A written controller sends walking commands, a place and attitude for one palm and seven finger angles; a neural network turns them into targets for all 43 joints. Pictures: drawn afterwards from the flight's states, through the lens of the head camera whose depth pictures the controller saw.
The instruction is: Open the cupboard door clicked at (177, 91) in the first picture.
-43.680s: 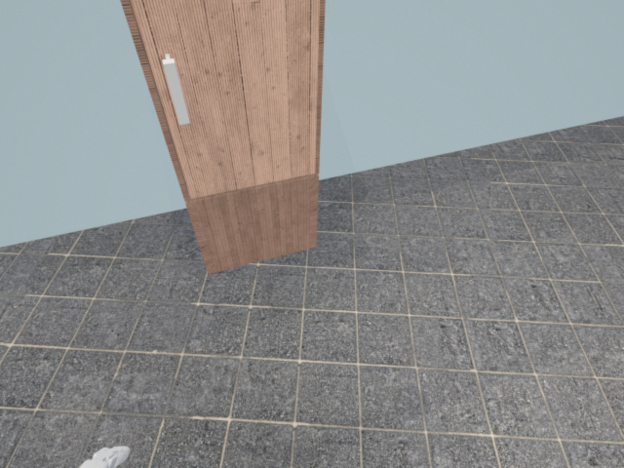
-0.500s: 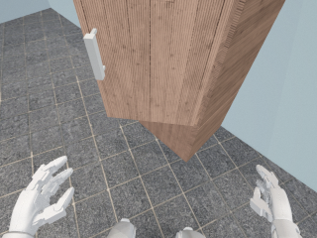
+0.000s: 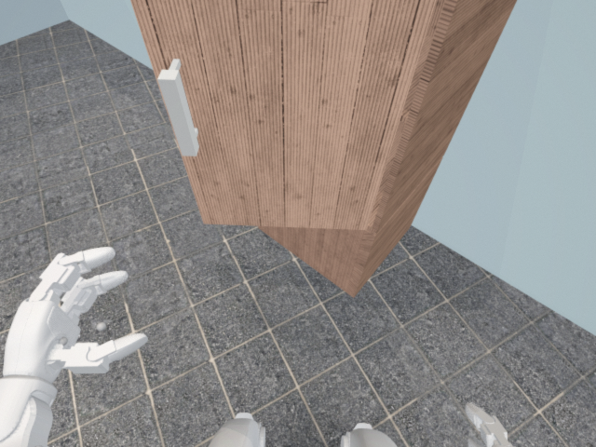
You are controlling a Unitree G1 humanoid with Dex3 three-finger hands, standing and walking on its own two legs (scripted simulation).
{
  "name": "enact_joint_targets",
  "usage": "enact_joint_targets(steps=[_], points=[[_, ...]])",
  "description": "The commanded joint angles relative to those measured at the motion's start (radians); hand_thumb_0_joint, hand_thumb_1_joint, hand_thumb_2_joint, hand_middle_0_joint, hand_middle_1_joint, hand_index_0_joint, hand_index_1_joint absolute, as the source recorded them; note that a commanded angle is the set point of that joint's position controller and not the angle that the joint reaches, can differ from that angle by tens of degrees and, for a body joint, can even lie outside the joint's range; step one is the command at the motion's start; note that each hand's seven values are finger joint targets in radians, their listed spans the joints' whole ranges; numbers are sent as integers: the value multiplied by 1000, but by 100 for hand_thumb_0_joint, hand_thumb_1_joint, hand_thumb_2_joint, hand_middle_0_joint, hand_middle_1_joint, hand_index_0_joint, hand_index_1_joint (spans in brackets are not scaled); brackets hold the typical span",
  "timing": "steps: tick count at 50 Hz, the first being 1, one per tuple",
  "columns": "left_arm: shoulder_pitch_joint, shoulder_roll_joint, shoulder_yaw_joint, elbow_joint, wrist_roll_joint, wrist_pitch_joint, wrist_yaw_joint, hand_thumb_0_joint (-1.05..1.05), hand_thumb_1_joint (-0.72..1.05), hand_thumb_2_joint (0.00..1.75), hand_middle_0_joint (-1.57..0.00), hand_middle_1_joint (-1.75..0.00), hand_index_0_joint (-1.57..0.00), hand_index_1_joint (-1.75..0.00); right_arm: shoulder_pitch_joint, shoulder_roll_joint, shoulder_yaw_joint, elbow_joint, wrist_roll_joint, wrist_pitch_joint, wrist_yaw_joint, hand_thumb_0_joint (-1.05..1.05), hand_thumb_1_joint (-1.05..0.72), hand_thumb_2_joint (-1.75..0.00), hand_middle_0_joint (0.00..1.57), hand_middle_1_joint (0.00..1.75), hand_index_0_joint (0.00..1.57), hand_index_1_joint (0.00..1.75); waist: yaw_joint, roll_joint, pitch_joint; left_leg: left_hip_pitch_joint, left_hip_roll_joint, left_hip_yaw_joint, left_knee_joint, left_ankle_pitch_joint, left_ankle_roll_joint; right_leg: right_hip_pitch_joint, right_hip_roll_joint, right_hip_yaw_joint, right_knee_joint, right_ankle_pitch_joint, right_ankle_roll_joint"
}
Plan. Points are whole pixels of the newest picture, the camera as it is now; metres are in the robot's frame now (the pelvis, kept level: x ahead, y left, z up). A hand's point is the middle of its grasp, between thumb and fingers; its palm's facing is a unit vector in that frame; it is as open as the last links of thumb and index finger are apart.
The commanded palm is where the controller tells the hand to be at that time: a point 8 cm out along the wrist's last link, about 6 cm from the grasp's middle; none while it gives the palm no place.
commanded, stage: raise the hand with hooked fingers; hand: left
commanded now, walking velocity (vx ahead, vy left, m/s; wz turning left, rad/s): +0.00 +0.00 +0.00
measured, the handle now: (183, 109) +0.61 +0.23 +0.09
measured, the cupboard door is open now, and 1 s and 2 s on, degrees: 38 38 38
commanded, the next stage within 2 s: move the hooked fingers beside the handle in 1.16 s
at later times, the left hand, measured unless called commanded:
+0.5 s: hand (66, 281) +0.29 +0.29 +0.08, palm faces +0.03 -1.00 -0.05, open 13.9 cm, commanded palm +0.26 +0.34 +0.09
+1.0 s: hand (93, 261) +0.31 +0.26 +0.10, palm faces +0.03 -1.00 -0.02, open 13.9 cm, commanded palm +0.28 +0.31 +0.10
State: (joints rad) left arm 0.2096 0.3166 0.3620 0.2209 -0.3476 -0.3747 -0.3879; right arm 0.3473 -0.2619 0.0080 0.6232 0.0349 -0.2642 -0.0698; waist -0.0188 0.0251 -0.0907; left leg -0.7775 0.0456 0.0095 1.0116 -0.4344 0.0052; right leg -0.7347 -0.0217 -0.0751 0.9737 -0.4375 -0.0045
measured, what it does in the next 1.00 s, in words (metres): stands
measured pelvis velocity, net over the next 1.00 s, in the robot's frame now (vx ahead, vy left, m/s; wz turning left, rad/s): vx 0.02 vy -0.01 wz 0.00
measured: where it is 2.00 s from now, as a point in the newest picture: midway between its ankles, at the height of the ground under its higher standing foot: outside the picture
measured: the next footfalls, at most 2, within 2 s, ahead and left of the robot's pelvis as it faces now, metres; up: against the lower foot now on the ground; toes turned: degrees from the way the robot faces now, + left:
none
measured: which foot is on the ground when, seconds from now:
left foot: down 0.00-1.00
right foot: down 0.00-1.00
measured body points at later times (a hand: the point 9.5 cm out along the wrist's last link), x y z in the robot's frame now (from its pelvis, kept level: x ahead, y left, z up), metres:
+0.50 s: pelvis +0.02 +0.02 +0.02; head +0.06 +0.04 +0.47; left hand +0.28 +0.34 +0.09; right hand +0.21 -0.20 -0.05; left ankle +0.04 +0.11 -0.68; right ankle +0.03 -0.12 -0.68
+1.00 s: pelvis +0.02 -0.01 +0.03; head +0.06 -0.01 +0.47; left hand +0.30 +0.31 +0.10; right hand +0.16 -0.27 -0.05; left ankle +0.04 +0.11 -0.68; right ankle +0.03 -0.12 -0.68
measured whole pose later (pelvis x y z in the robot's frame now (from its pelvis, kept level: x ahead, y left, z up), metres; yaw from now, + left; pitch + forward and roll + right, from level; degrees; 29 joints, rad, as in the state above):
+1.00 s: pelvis +0.02 -0.01 +0.03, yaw +0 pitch +8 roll -1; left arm -0.04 0.40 0.44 0.42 -0.35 -0.24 -0.50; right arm 0.30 -0.29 0.03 0.57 0.04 -0.19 -0.09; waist -0.02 0.02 -0.06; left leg -0.60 0.05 0.01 0.85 -0.39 -0.01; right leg -0.56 0.00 -0.08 0.81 -0.40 -0.02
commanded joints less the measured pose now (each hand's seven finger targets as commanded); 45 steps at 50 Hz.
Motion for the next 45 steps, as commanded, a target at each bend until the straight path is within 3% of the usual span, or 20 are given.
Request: enact_joint_targets(steps=[1,2,6,8,10,13,17,23,26,28,31,33,35,39,45], points=[[-201,189,21,-207,-9,-54,-51,0,-22,42,-28,-102,-28,-102,-81,-161,-58,-172,8,-83,-23,0,-90,-90,20,30,20,30,-7,24,-194,179,-39,-48,-186,90,23,69,40,23,-157,20,-13],[-218,223,51,-234,-10,-51,-55,0,-24,41,-28,-103,-28,-103,-80,-160,-60,-169,9,-84,-27,0,-90,-90,20,30,20,30,5,54,-237,217,-37,-54,-199,119,19,91,38,17,-152,53,-16],[-219,291,130,-296,-17,-42,-19,0,-34,37,-29,-110,-29,-110,-81,-157,-48,-174,1,-82,-28,0,-90,-90,20,30,20,30,37,109,-272,297,-30,-81,-228,225,1,122,47,-11,-132,129,-28],[-174,251,116,-283,-17,-28,-4,0,-38,35,-29,-112,-29,-112,-86,-147,-46,-177,1,-74,-21,0,-90,-90,20,30,20,30,41,139,-256,330,-23,-83,-238,303,-11,127,44,-20,-135,170,-27],[-166,217,90,-246,-16,4,2,0,-43,33,-29,-115,-29,-115,-92,-146,-44,-182,5,-61,-14,0,-90,-90,20,30,20,30,32,145,-212,325,-21,-81,-247,299,-17,118,45,-24,-149,171,-22],[-202,211,62,-179,0,72,-20,0,-50,30,-30,-120,-30,-120,-91,-155,-40,-195,9,-36,-12,0,-90,-90,20,30,20,30,16,120,-166,310,-19,-79,-262,290,-18,120,49,-30,-168,181,-21],[-283,232,61,-166,6,125,-53,0,-50,30,-30,-120,-30,-120,-89,-159,-36,-214,11,-19,-17,0,-90,-90,20,30,20,30,12,97,-183,333,-22,-80,-270,311,-19,145,52,-29,-185,207,-22],[-403,308,125,-209,0,82,-55,0,-50,30,-30,-120,-30,-120,-86,-153,-27,-207,2,-13,-24,0,-90,-90,20,30,20,30,19,128,-262,425,-20,-94,-272,390,-32,165,58,-22,-193,230,-28],[-425,339,153,-146,-6,80,-68,0,-50,30,-30,-120,-30,-120,-91,-156,-22,-200,1,-7,-30,0,-90,-90,20,30,20,30,20,98,-238,394,-27,-87,-280,337,-22,187,60,-18,-207,225,-31],[-442,333,150,-98,-15,97,-90,0,-50,30,-30,-120,-30,-120,-97,-156,-20,-192,8,0,-34,0,-90,-90,20,30,20,30,16,110,-224,389,-30,-77,-290,313,-19,192,54,-16,-224,222,-29],[-461,343,146,-28,-21,131,-122,0,-50,30,-30,-120,-30,-120,-96,-161,-17,-194,11,6,-41,0,-90,-90,20,30,20,30,17,79,-205,359,-36,-65,-298,275,-6,221,54,-10,-246,222,-31],[-487,356,143,-18,-18,145,-137,0,-50,30,-30,-120,-30,-120,-96,-162,-18,-192,16,9,-43,0,-90,-90,20,30,20,30,15,106,-207,368,-37,-60,-306,270,-4,221,50,-7,-257,220,-29],[-453,337,134,7,-23,149,-144,0,-50,30,-30,-120,-30,-120,-91,-161,-21,-199,16,9,-41,0,-90,-90,20,30,20,30,17,63,-196,353,-39,-53,-304,265,3,230,49,-4,-265,227,-26],[-423,358,170,10,-37,121,-135,0,-50,30,-30,-120,-30,-120,-83,-163,-28,-206,12,10,-31,0,-90,-90,20,30,20,30,28,20,-205,329,-45,-36,-294,273,10,259,50,11,-271,252,-23],[-447,374,192,-11,-31,73,-103,0,-50,30,-30,-120,-30,-120,-83,-154,-30,-204,10,15,-27,0,-90,-90,20,30,20,30,26,65,-204,304,-52,-11,-283,234,15,275,39,46,-284,221,-16]])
